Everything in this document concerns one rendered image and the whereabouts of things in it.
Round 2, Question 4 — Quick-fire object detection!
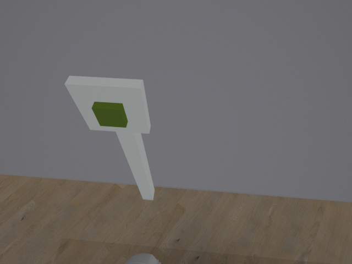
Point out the button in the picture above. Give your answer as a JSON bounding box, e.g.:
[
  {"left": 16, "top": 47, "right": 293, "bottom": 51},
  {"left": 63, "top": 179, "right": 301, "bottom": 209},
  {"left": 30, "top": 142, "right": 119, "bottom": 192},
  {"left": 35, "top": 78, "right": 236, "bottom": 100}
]
[{"left": 92, "top": 102, "right": 128, "bottom": 128}]

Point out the panel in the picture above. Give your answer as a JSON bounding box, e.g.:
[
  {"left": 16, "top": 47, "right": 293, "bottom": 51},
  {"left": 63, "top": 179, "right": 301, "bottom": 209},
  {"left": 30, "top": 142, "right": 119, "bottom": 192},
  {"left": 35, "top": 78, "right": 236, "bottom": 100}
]
[{"left": 65, "top": 76, "right": 155, "bottom": 200}]

